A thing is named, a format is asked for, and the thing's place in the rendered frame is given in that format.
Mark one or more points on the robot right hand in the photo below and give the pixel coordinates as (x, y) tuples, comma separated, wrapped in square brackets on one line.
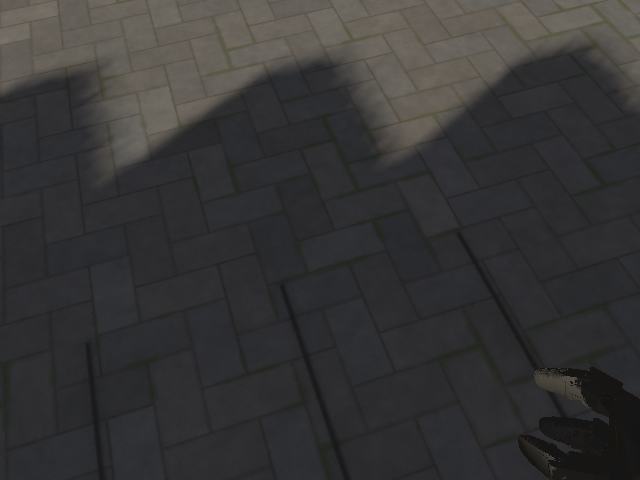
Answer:
[(612, 451)]

